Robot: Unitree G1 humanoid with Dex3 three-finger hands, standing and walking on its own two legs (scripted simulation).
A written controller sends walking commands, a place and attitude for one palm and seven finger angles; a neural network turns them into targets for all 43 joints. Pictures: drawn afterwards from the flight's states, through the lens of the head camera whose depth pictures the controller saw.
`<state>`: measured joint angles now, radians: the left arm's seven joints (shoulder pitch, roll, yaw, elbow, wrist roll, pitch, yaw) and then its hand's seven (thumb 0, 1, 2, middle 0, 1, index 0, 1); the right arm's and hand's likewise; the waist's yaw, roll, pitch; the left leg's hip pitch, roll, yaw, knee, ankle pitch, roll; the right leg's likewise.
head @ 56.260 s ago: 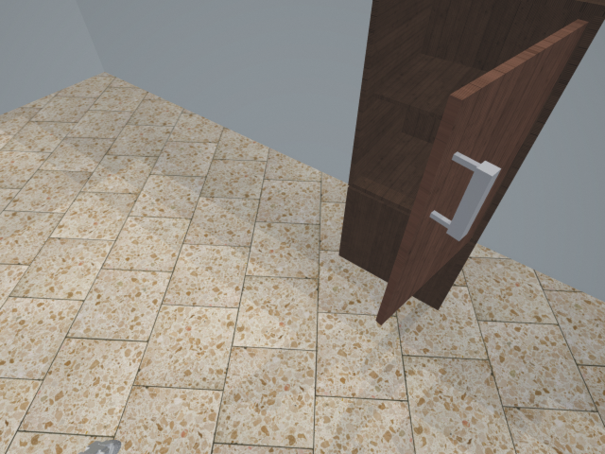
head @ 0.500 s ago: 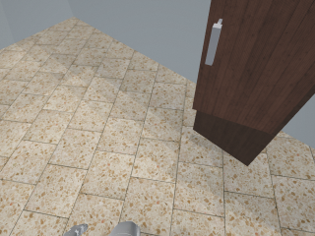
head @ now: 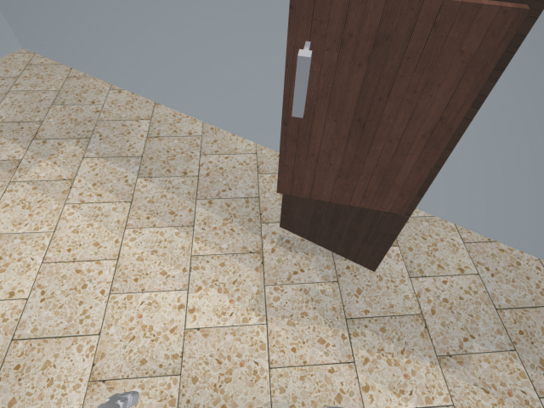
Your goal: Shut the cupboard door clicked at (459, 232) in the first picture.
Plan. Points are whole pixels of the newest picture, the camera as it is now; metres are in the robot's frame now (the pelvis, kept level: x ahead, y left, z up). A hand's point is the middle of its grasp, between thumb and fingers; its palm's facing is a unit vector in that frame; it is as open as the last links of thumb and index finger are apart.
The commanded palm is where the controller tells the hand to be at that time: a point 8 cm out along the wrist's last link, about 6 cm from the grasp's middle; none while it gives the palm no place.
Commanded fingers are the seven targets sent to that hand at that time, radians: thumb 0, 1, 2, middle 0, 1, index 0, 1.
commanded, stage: take the last steps up to it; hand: left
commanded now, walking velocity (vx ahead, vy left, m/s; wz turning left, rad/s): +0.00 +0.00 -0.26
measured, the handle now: (302, 80) +0.72 -0.03 +0.08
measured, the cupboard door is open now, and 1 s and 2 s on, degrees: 18 18 18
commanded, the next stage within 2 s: come to a stop and stand still in 0.86 s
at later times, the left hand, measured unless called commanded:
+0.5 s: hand out of the picture +0.13 +0.17 -0.18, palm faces -0.12 -0.98 -0.13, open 7.4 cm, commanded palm none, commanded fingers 0.00 0.90 0.90 -0.20 -0.30 -0.20 -0.30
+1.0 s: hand (248, 323) +0.28 +0.06 -0.17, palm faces -0.13 -0.97 -0.21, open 7.2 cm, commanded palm none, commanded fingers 0.00 0.90 0.90 -0.20 -0.30 -0.20 -0.30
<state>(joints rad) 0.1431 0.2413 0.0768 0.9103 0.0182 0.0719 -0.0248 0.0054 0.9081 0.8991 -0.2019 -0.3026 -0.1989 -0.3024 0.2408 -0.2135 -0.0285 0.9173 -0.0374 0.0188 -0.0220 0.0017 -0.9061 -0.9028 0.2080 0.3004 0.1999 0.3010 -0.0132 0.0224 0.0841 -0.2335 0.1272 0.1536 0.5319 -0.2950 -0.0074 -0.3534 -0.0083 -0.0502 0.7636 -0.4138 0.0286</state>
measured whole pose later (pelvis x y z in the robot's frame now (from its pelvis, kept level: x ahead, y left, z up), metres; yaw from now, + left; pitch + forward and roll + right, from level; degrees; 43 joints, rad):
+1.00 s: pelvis +0.19 -0.11 +0.00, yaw -8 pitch +1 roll -1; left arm 0.18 0.16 0.05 1.05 0.02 -0.04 0.02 -0.02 0.94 0.90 -0.21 -0.30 -0.20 -0.30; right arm 0.28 -0.16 -0.04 1.04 -0.03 0.00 -0.01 0.00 -0.91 -0.90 0.20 0.30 0.19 0.30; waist -0.04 0.03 0.05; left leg -0.45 0.10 0.08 0.94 -0.37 -0.02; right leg -0.23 0.03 -0.15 0.40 -0.19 -0.07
